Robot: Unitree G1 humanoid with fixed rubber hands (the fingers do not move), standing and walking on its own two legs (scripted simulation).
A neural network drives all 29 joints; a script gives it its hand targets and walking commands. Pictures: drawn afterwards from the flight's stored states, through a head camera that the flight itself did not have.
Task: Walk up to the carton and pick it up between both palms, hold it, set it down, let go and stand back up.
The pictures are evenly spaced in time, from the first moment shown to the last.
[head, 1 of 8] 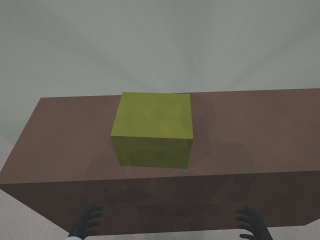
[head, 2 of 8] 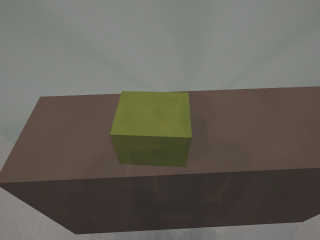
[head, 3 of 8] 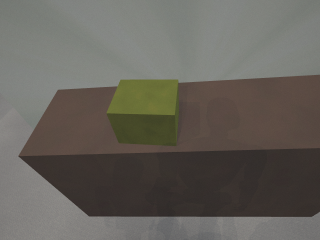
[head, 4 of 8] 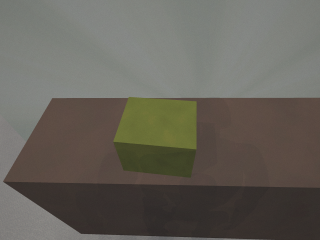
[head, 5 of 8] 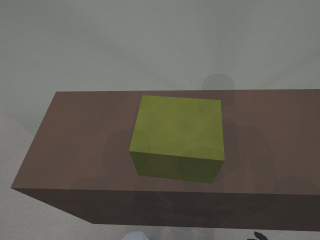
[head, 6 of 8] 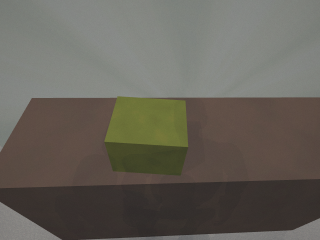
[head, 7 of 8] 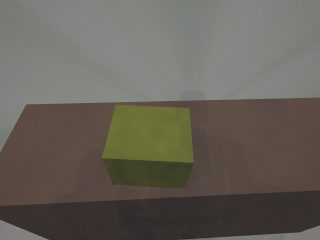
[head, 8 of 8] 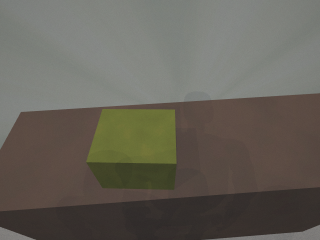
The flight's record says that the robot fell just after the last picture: no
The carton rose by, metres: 0.00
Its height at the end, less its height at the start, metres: +0.00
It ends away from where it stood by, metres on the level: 0.00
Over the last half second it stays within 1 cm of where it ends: yes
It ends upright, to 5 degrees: yes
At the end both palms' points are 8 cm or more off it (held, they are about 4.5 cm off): yes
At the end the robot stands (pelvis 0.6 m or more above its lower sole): yes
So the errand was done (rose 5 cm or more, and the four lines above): no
